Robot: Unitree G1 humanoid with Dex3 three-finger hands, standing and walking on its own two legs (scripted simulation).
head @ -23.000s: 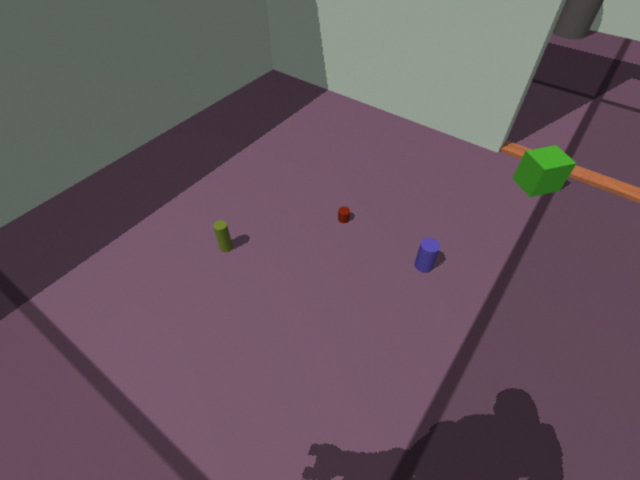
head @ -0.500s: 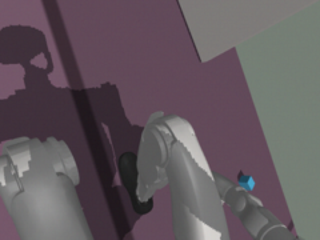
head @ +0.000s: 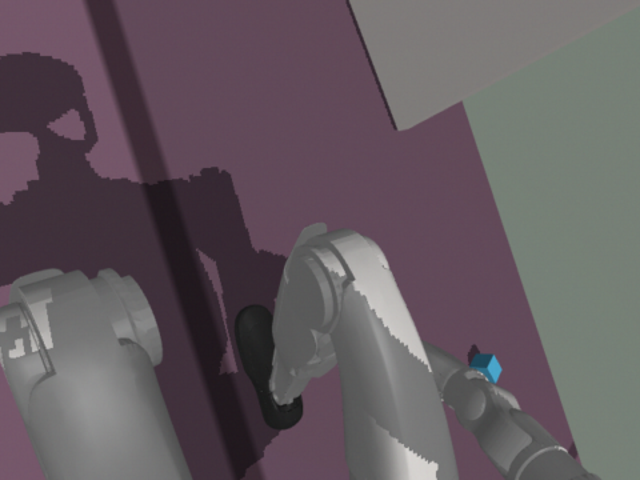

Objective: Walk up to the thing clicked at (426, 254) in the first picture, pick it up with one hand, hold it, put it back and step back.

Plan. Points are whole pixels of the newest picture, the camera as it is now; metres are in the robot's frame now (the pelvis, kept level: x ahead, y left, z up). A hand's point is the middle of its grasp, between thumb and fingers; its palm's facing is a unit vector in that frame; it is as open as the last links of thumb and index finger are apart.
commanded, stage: withdraw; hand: left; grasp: from the side
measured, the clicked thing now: out of the picture +0.42 +0.32 -0.22
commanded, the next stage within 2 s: rise in 0.42 s
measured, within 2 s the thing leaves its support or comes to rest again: neither
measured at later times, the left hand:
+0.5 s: hand out of the picture +0.40 +0.39 -0.10, palm faces +0.51 -0.86 -0.05, open 17.6 cm
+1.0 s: hand out of the picture +0.31 +0.42 +0.01, palm faces +0.39 -0.78 -0.49, open 17.3 cm
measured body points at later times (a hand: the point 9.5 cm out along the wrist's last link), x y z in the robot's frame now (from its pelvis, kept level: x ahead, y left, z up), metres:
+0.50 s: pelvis +0.00 +0.00 +0.01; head +0.20 +0.20 +0.37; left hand +0.37 +0.43 -0.09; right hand +0.18 -0.24 -0.02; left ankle +0.08 +0.12 -0.25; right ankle +0.15 -0.13 -0.25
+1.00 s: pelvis +0.02 -0.01 +0.09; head +0.20 +0.09 +0.49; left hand +0.28 +0.46 +0.04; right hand +0.20 -0.24 -0.03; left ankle +0.08 +0.12 -0.25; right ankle +0.15 -0.13 -0.25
